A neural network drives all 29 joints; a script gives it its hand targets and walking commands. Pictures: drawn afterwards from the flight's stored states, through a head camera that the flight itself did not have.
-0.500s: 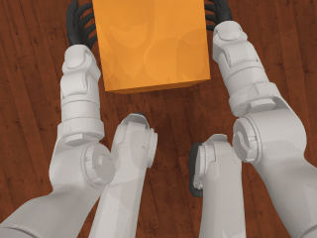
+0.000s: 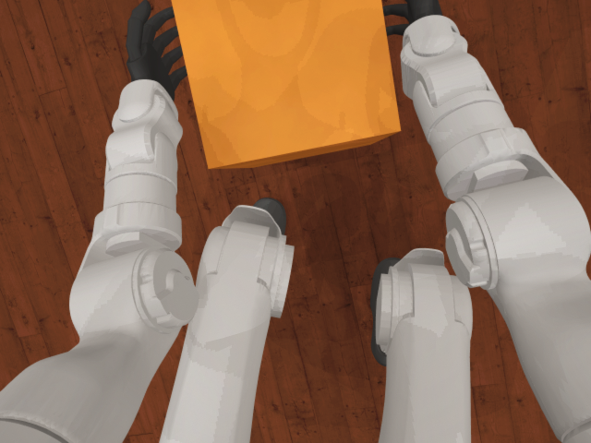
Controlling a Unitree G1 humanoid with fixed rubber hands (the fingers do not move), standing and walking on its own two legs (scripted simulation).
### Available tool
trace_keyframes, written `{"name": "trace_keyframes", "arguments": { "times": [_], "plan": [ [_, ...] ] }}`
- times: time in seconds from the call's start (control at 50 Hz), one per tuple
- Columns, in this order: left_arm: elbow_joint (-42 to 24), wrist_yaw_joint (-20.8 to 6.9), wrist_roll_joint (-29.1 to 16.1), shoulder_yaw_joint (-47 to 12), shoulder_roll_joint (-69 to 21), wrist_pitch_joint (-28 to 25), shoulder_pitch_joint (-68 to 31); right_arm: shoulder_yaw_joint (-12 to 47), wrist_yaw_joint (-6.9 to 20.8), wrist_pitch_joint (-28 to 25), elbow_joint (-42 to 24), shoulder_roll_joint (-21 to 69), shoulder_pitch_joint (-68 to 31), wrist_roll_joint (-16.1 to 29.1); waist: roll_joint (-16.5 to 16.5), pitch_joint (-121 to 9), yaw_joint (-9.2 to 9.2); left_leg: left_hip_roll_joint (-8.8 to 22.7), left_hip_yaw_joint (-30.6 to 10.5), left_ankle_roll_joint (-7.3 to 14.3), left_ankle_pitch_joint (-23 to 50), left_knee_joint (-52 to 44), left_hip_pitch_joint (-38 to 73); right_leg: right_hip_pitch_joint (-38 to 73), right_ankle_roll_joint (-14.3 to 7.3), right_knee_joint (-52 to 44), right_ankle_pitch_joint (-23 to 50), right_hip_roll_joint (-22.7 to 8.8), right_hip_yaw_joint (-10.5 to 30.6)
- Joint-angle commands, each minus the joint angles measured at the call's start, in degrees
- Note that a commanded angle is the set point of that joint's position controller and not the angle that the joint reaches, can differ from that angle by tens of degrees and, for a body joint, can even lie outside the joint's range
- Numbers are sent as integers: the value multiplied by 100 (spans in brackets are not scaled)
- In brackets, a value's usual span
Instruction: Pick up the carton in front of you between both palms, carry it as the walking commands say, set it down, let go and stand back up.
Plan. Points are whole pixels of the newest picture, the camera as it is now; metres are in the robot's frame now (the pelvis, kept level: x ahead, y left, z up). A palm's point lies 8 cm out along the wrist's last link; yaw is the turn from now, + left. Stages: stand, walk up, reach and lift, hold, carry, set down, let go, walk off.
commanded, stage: set down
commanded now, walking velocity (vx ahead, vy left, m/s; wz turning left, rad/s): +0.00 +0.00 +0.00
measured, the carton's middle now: (293, 82) +0.48 +0.13 -0.26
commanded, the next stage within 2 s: none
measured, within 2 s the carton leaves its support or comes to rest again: rests again in 0.16 s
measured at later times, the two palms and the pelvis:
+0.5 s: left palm (154, 88) +0.43 +0.28 -0.17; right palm (414, 28) +0.54 -0.01 -0.18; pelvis -0.01 +0.00 -0.01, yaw +1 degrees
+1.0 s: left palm (139, 103) +0.41 +0.30 -0.19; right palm (448, 26) +0.55 -0.05 -0.20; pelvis -0.01 +0.00 -0.01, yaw +3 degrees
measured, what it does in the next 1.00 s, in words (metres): stands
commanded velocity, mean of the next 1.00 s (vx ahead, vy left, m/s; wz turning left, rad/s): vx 0.00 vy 0.00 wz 0.00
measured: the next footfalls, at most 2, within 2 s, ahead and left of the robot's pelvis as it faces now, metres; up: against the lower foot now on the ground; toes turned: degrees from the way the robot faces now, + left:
none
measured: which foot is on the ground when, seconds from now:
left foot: down 0.00-1.00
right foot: down 0.00-1.00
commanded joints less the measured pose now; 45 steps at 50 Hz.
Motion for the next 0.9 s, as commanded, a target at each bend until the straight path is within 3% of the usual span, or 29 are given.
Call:
{"name": "trace_keyframes", "arguments": {
  "times": [0.0, 0.06, 0.08, 0.14, 0.16, 0.18, 0.24, 0.26, 0.3, 0.32, 0.34, 0.36, 0.38, 0.4, 0.42, 0.46, 0.5, 0.52, 0.54, 0.58, 0.64, 0.66, 0.7, 0.72, 0.76, 0.78, 0.8, 0.82, 0.88],
  "plan": [
    [-70, -1196, -245, -1895, -3759, -19, -2939, 762, 1186, -584, -1149, 4643, -2619, 306, -1238, -5518, 547, -293, 1245, 273, 1889, -182, 3334, 2067, -124, -1362, 1652, -36, -366],
    [-48, -1129, -172, -1800, -3437, -121, -2908, 642, 1182, -593, -887, 4529, -2299, 163, -1281, -5274, 408, -321, 1201, 308, 1758, -192, 3232, 1949, -114, -1358, 1553, -4, -416],
    [-54, -1111, -303, -1896, -3337, -156, -3079, 629, 1166, -617, -832, 4274, -2442, 182, -1177, -5467, 257, -251, 1182, 260, 1732, -136, 3417, 2026, -159, -1292, 1490, -60, -407],
    [162, -1077, -94, -1686, -3025, -177, -3108, 560, 1204, -604, -805, 4263, -2581, 169, -1171, -4926, 531, -271, 1232, 321, 1640, -145, 3188, 1754, -175, -1387, 1444, -79, -250],
    [276, -1042, -52, -1524, -3155, -180, -2809, 503, 1170, -633, -705, 3990, -2410, 3, -1157, -4905, 377, -284, 1212, 283, 1620, -112, 3108, 1666, -166, -1362, 1348, -116, -306],
    [313, -1054, 11, -1391, -3000, -215, -2852, 529, 1159, -653, -734, 4043, -2451, 44, -1144, -4822, 465, -266, 1257, 301, 1553, -175, 3058, 1701, -185, -1430, 1449, -128, -225],
    [308, -1028, -86, -1463, -2944, -241, -2844, 461, 1140, -689, -617, 3869, -2472, -18, -1170, -4705, 319, -315, 1164, 319, 1570, -120, 3128, 1563, -145, -1330, 1307, -104, -364],
    [340, -998, -88, -1574, -2753, -250, -3089, 506, 1167, -637, -506, 3915, -2492, 59, -1146, -4767, 443, -256, 1159, 318, 1543, -94, 3337, 1640, -162, -1317, 1183, -97, -276],
    [536, -960, -41, -1424, -2664, -289, -2809, 308, 1127, -706, -373, 3598, -2303, -136, -969, -4507, 224, -295, 1160, 285, 1512, -151, 3221, 1418, -195, -1347, 1117, -114, -353],
    [415, -917, -55, -1384, -2540, -351, -2849, 405, 1129, -711, -454, 3578, -2317, -52, -941, -4527, 406, -288, 1157, 299, 1572, -64, 3268, 1339, -199, -1263, 1058, -126, -290],
    [479, -897, -139, -1368, -2598, -359, -2827, 451, 1141, -732, -446, 3491, -2366, -52, -1045, -4481, 269, -329, 1103, 319, 1589, -93, 3100, 1425, -197, -1210, 1202, -145, -333],
    [759, -902, 70, -1236, -2539, -329, -2780, 309, 1148, -715, -191, 3468, -2366, -127, -961, -4326, 359, -303, 1099, 319, 1517, -131, 3175, 1300, -203, -1216, 1137, -124, -318],
    [541, -929, -40, -1334, -2575, -363, -2874, 295, 1171, -739, -318, 3475, -2358, -96, -808, -4271, 264, -312, 1136, 306, 1515, -51, 3042, 1462, -239, -1218, 1239, -158, -237],
    [743, -936, -115, -1378, -2512, -325, -2768, 233, 1180, -715, -155, 3396, -2144, -209, -859, -4394, -2, -283, 1049, 300, 1416, -84, 3204, 1399, -202, -1131, 1046, -145, -405],
    [743, -910, -46, -1260, -2351, -352, -2761, 287, 1183, -714, -289, 3252, -2270, -229, -992, -4176, 223, -292, 1073, 332, 1342, -59, 3122, 1207, -199, -1177, 928, -170, -319],
    [785, -851, 98, -1115, -2269, -413, -2525, 158, 1177, -729, -161, 3068, -2164, -334, -795, -3927, 234, -294, 1097, 291, 1332, -117, 2985, 1272, -235, -1197, 980, -189, -279],
    [898, -787, 209, -849, -1893, -448, -2528, 109, 1154, -692, 74, 2838, -2050, -433, -1063, -3798, 209, -296, 1074, 343, 1231, -6, 2889, 1152, -207, -1279, 884, -201, -219],
    [947, -756, 77, -944, -1868, -471, -2509, 112, 1157, -734, -112, 2883, -2061, -428, -1050, -3843, 37, -315, 1004, 353, 1229, -84, 2936, 1187, -189, -1149, 902, -173, -338],
    [1079, -753, 226, -868, -1843, -448, -2439, 131, 1189, -705, 66, 2735, -2078, -436, -979, -3691, 195, -338, 988, 402, 1256, -97, 2945, 1180, -170, -1162, 863, -211, -298],
    [1136, -732, 147, -780, -1725, -495, -2329, 127, 1170, -718, 105, 2621, -2106, -420, -1020, -3761, 68, -310, 987, 399, 1149, 10, 2814, 1160, -190, -1146, 832, -249, -276],
    [1156, -659, 181, -801, -1371, -527, -2488, 211, 1136, -738, -61, 2458, -2302, -283, -951, -3773, 289, -329, 1039, 401, 1084, 35, 2711, 1289, -188, -1069, 779, -241, -209],
    [1347, -650, 198, -618, -1336, -532, -2408, 269, 1124, -725, 49, 2283, -2326, -241, -1006, -3632, 245, -250, 1071, 385, 1097, 78, 2800, 1266, -164, -1140, 762, -285, -184],
    [1281, -551, 121, -569, -862, -642, -2225, 352, 1011, -698, 63, 1837, -2346, -128, -908, -3834, 378, -210, 1168, 381, 1118, 130, 2918, 1486, -108, -1100, 740, -323, -187],
    [1501, -459, 29, -434, -454, -670, -1995, 221, 919, -727, -27, 1219, -2238, -201, -1066, -3778, 237, -178, 1126, 330, 1171, 146, 2996, 1476, -38, -1106, 700, -379, -235],
    [1536, -174, -135, -373, 722, -877, -1459, 118, 596, -770, -43, -144, -1808, -91, -698, -3877, 303, -105, 1213, 203, 1228, 120, 3128, 1609, -39, -1140, 756, -474, -120],
    [1511, -2, -92, -102, 1424, -1007, -1392, 216, 477, -783, -79, -680, -1801, 27, -879, -3875, 531, -37, 1150, 198, 1359, 117, 3202, 1664, -17, -1112, 1006, -601, -1],
    [1619, 107, -298, -15, 1581, -1067, -986, 279, 401, -814, -132, -1021, -1672, 55, -710, -4026, 457, 29, 1243, 151, 1452, 109, 3188, 1925, -11, -1145, 1082, -627, 32],
    [1528, 163, -528, -117, 1726, -1123, -1164, 543, 377, -744, -180, -918, -2028, 327, -800, -4311, 552, 72, 1195, 166, 1478, 148, 3242, 2090, -44, -1090, 1076, -727, 76],
    [1431, 241, -919, -411, 1932, -1244, -1308, 800, 461, -694, -466, -915, -1973, 524, -974, -4225, 492, 155, 1176, 186, 1612, 48, 3234, 2133, 17, -1068, 1053, -838, 52]
  ]
}}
